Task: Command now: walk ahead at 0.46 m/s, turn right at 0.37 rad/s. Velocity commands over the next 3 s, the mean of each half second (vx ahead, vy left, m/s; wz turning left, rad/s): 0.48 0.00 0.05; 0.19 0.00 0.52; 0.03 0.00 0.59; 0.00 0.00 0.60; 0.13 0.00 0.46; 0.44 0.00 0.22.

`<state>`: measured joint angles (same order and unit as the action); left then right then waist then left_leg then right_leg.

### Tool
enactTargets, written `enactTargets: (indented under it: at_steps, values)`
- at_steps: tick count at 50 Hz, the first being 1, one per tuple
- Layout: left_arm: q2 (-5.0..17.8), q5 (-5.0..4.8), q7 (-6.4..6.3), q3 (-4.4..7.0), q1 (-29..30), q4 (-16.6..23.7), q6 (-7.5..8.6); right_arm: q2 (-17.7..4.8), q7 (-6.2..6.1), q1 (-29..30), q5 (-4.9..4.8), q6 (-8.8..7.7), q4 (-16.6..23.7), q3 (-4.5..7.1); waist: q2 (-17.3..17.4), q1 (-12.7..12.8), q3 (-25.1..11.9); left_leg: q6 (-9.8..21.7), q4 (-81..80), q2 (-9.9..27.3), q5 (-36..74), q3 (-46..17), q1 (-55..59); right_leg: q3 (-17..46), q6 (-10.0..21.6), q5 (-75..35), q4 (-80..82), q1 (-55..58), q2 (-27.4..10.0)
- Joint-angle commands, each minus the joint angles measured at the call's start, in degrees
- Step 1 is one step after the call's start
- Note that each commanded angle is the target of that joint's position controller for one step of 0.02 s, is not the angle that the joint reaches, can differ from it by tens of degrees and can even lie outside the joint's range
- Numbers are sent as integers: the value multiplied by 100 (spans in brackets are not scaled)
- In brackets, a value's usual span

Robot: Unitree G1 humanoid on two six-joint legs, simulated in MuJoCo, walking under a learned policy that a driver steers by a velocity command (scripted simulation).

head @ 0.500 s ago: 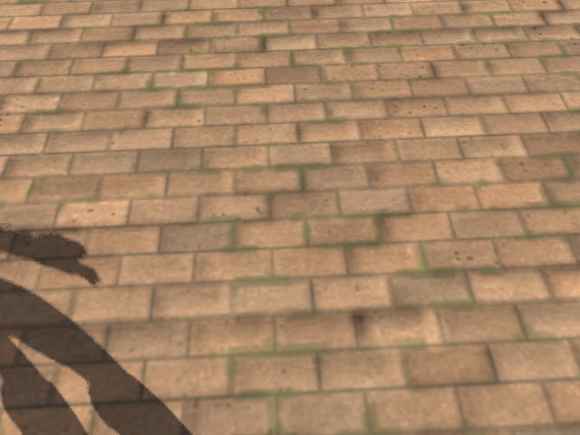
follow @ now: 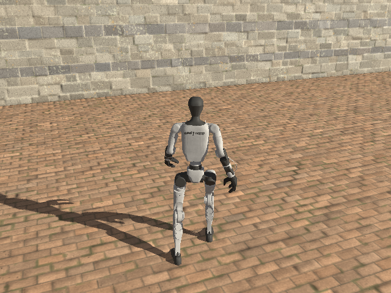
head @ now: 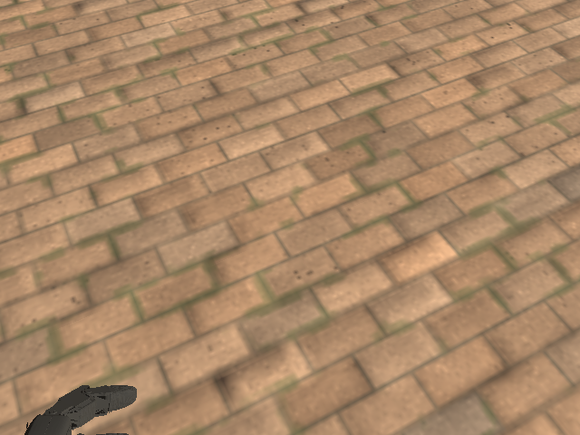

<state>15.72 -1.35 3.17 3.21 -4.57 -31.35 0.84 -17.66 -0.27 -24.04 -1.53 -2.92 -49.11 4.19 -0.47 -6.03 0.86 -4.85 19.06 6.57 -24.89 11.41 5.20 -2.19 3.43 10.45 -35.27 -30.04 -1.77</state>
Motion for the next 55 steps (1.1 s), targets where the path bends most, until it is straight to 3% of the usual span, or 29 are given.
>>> enactTargets:
  at_steps: [1,2,3,4,6,9,13,18,22,25,27,28,29,30,31,32,33,34,36,38,41,46,49,50,51,52,53,54,55]
  values:
    - [1188,-2,-150,558,-2043,-150,9,-907,-23,225,63,-106,366,129,240,1565,-1083,743,2816,662,4333,-73,-2217,378,580,-250,357,4002,105]
    - [1948,-7,-213,614,-2110,-188,41,-92,41,-195,278,-231,743,-155,-1655,1000,-1832,348,5032,-343,-555,-356,-4449,3709,1557,835,983,5547,-1674]
    - [1442,41,-196,468,-2241,-110,129,-610,63,263,29,-389,644,-37,-964,1390,-2389,393,5825,-438,-796,-1545,-4823,4734,1750,1185,1751,5405,-2018]
    - [1189,96,-163,363,-1986,-234,212,-871,74,827,-168,-443,861,51,-810,1364,-1453,496,5947,-207,-307,-1497,-5304,3739,1464,625,1766,4820,-1796]
    - [840,75,-157,237,-1295,-266,260,-749,18,999,41,-458,827,25,-387,938,-620,565,5228,201,549,-1428,-4902,2450,1183,-362,1855,3290,-1307]
    - [623,154,-173,171,-858,-301,382,-517,90,525,45,-238,608,11,-435,476,-401,483,4797,327,1118,-1448,-4194,1676,1180,-1090,2405,2351,-1085]
    - [691,197,-224,191,-978,-624,519,-334,84,976,65,-84,709,-32,-216,518,92,318,3876,248,2115,-1542,-4596,777,1027,-1643,2737,2110,-974]
    - [846,175,-303,211,-1212,-894,538,-159,228,1903,17,-167,985,-120,-146,903,446,491,2064,-135,3506,-1326,-4292,3,684,-1415,2999,2262,-918]
    - [924,103,-345,254,-1486,-1145,402,-141,393,2367,30,-195,1299,-146,-61,1053,532,728,1467,-272,3077,-1199,-4693,-209,588,-2119,2607,3369,-1216]
    - [1122,104,-449,304,-1342,-1128,232,-341,466,2132,85,-164,1445,-50,-358,783,139,988,1429,-724,2089,-696,-4158,-437,365,-4938,1513,3877,-1219]
    - [1166,108,-559,287,-1178,-1029,126,-806,394,784,130,-155,1211,195,-431,59,-676,1253,1087,-1164,2404,-561,-2283,-643,42,-5925,-558,3367,-916]
    - [964,193,-585,190,-1287,-890,189,-1235,283,104,150,-124,1150,318,183,-191,-1343,1627,1124,-364,4075,-1721,-440,-652,-262,-3810,-2353,1990,-552]
    - [206,362,-413,-68,-2245,-732,323,-1673,274,346,203,-160,1284,339,1605,605,-2302,3021,1212,1434,5246,-4817,1865,-3,-673,2643,-4665,-563,701]
    - [927,241,-320,45,-1712,-873,446,-1201,243,96,161,-97,1406,273,580,-53,-3081,2966,840,1325,5081,-5032,1921,1022,-603,2634,-5083,-630,551]
    - [994,25,-295,71,-1098,-604,481,-1015,217,489,157,-68,1457,201,455,7,-2210,2678,712,1125,5197,-4145,1281,1042,-520,2225,-4830,-951,254]
    - [911,76,-346,33,-861,-534,490,-872,187,809,68,-32,1480,179,-99,202,-1424,2446,553,847,5093,-3623,334,869,-522,1885,-4346,-1035,34]
    - [930,153,-404,62,-754,-530,436,-772,145,1085,40,17,1550,148,-208,381,-905,2342,360,682,5038,-3325,-518,776,-585,1686,-3989,-906,-80]
    - [946,162,-425,82,-854,-519,339,-755,116,1216,132,45,1599,132,-51,597,-719,2313,143,527,4986,-3151,-1246,796,-618,1536,-3764,-477,-152]
    - [771,193,-477,46,-1167,-612,202,-798,94,1438,184,72,1613,157,211,824,-617,2292,-16,327,5175,-2844,-2001,669,-783,1412,-3178,-78,-112]
    - [639,225,-542,0,-1174,-639,149,-903,36,1454,169,103,1576,195,313,847,-740,2206,77,168,5485,-2609,-2235,589,-933,1099,-2481,50,-3]
    - [616,218,-557,-12,-904,-618,96,-967,-79,1466,87,260,1554,223,478,753,-1036,1927,263,-35,4723,-2587,-2263,639,-1020,297,-1726,270,126]
    - [676,145,-470,31,-279,-442,102,-924,-147,1453,82,456,1597,220,845,546,-856,1669,453,-104,2863,-3267,-2124,807,-930,201,-574,461,339]
    - [749,130,-419,121,-512,-493,225,-805,-152,1614,29,487,1677,186,1005,757,-766,1412,936,-216,2752,-3686,-1858,807,-695,-212,854,1053,354]
    - [899,170,-431,179,-659,-530,267,-642,-154,1545,26,485,1700,143,863,767,-760,1173,1274,-441,2174,-3606,-2101,1000,-501,-893,1382,1627,-55]
    - [1292,260,-484,258,-641,-434,241,-295,-137,1154,134,481,1698,49,-279,504,-973,839,2478,-998,202,-2853,-2678,2088,10,-2085,1428,2357,-1369]
    - [1479,439,-472,320,-708,-555,156,-477,-127,995,106,437,1879,91,-1740,335,-799,523,3522,-1585,-1527,-2036,-3879,3491,1079,-3066,1565,2590,-2235]
    - [1187,366,-464,271,-661,-459,147,-939,-116,836,147,409,1736,219,-1311,451,-836,306,4611,-1163,-1330,-2074,-4112,3527,1352,-2796,1563,2584,-2313]
    - [880,322,-481,193,-533,-409,132,-1128,-120,966,63,460,1603,308,-805,520,-719,205,5024,-1038,-892,-2022,-4129,2727,1104,-2499,1426,2448,-1922]
    - [768,266,-493,164,-354,-374,92,-1019,-153,969,36,552,1506,318,-540,470,-616,91,5164,-947,-575,-1931,-4118,2161,840,-2159,1376,2344,-1544]
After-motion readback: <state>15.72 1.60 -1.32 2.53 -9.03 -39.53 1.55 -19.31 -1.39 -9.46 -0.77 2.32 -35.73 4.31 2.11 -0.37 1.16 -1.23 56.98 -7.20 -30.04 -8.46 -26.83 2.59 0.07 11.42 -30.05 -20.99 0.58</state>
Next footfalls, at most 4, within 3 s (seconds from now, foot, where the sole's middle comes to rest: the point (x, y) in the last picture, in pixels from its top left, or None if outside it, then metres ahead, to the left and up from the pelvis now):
0.02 right None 0.15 -0.12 -0.76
0.54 left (237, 429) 0.49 0.09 -0.76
1.00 right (312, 361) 0.63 -0.09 -0.76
1.42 left None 0.45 0.11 -0.76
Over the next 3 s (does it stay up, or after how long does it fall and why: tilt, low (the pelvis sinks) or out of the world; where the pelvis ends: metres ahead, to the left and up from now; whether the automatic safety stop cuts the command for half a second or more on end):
stays up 0.58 0.29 0.02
